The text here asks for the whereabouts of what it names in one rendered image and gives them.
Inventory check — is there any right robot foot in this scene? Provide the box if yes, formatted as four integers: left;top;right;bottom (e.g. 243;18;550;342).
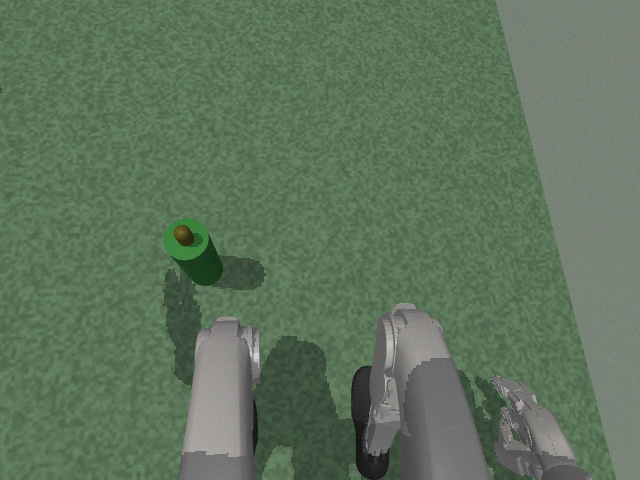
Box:
351;366;389;480

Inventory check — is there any bottle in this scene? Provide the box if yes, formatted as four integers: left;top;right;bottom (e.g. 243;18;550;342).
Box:
163;219;223;286

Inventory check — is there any right robot hand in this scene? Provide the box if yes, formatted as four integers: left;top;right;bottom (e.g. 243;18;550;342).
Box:
490;374;580;480

